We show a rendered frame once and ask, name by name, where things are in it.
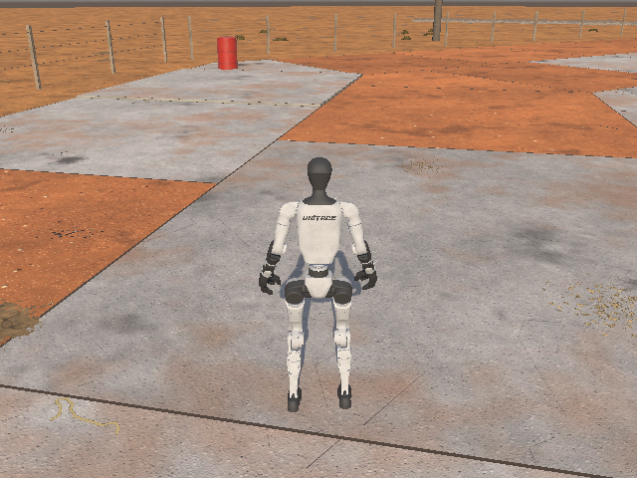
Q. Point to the robot left upper arm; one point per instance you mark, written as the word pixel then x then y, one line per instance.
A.
pixel 287 211

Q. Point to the robot left shin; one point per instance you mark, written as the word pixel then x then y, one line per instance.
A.
pixel 294 362

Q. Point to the robot right upper arm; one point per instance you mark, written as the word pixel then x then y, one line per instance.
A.
pixel 349 210

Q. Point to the robot right shin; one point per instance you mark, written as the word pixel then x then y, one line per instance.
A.
pixel 344 362

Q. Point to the robot shin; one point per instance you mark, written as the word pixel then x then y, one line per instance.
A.
pixel 294 362
pixel 344 362

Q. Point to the right robot forearm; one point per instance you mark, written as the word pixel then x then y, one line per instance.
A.
pixel 366 261

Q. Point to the left robot forearm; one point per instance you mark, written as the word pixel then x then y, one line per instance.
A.
pixel 270 262

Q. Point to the right robot hand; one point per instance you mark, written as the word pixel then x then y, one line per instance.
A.
pixel 363 276

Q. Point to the left robot hand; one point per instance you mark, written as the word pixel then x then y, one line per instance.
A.
pixel 271 280

